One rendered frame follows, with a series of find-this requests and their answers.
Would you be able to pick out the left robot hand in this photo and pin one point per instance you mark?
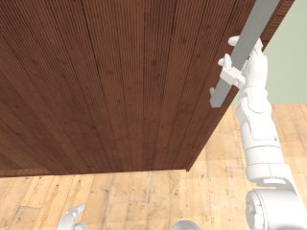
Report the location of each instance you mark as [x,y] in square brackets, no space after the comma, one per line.
[68,222]

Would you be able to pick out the right robot upper arm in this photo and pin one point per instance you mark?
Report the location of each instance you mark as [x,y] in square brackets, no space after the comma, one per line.
[274,209]

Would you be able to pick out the right robot hand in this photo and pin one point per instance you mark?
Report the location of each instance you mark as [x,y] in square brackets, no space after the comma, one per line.
[254,72]

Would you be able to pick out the right robot thigh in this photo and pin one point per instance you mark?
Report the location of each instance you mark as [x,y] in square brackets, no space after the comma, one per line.
[185,225]

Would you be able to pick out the wardrobe door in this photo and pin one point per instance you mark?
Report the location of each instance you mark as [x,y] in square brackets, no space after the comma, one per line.
[13,157]
[114,86]

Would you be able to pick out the handle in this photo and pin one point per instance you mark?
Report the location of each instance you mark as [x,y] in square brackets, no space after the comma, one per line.
[255,25]

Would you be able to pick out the robot right forearm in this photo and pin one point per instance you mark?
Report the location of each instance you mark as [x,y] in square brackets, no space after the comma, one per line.
[265,163]

